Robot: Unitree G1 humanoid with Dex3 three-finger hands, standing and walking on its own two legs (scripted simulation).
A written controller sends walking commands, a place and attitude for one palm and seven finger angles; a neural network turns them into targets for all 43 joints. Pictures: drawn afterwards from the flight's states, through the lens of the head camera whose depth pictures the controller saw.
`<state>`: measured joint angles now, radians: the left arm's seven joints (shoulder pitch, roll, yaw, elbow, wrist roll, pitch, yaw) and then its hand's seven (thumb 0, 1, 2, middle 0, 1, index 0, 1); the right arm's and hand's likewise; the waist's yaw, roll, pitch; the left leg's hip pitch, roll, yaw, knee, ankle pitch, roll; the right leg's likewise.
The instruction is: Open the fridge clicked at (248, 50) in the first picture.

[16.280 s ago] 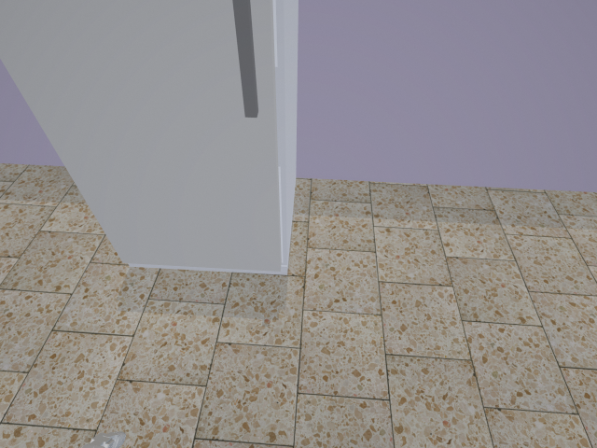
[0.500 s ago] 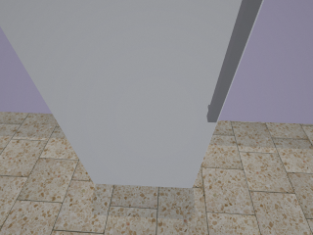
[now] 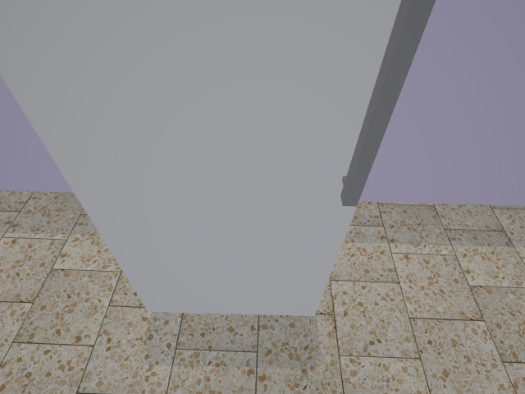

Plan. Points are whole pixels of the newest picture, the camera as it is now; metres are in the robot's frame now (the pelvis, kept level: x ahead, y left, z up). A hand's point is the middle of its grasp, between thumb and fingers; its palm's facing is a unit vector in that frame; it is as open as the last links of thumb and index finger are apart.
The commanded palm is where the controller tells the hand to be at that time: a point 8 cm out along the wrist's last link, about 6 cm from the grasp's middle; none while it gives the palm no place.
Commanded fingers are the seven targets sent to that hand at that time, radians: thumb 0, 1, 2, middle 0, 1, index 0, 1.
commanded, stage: raise the hand to about handle height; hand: right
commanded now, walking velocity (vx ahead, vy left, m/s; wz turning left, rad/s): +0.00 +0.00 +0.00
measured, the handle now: (375, 103) +0.48 -0.13 +0.22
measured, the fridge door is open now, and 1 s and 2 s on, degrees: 0 0 0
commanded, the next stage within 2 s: move the hooked fingers beside the handle in 2.00 s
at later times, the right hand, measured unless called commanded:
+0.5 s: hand (425, 382) +0.15 -0.19 +0.03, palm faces +0.12 +0.99 -0.09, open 9.7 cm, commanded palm +0.14 -0.24 +0.04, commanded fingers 0.00 -0.18 -0.59 0.25 0.76 0.25 0.76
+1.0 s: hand (479, 307) +0.22 -0.24 +0.11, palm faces +0.06 +0.99 -0.08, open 12.7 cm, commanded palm +0.18 -0.28 +0.13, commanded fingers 0.00 0.41 -0.34 0.29 1.14 0.29 1.14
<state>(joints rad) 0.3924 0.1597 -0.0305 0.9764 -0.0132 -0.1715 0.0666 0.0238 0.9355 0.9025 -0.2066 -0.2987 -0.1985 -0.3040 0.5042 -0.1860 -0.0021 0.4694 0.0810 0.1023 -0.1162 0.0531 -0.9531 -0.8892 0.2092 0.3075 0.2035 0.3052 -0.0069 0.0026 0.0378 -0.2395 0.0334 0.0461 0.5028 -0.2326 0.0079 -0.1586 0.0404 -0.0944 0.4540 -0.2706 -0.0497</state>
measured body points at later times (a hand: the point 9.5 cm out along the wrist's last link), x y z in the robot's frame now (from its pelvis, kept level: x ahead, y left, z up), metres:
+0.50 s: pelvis -0.01 +0.04 -0.05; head +0.01 +0.03 +0.40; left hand +0.23 +0.23 -0.09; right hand +0.14 -0.24 +0.04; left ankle +0.02 +0.12 -0.74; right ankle -0.01 -0.08 -0.74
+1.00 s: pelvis +0.00 +0.01 -0.01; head -0.01 +0.01 +0.44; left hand +0.18 +0.26 -0.07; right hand +0.21 -0.29 +0.12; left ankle +0.02 +0.12 -0.74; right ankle -0.01 -0.08 -0.74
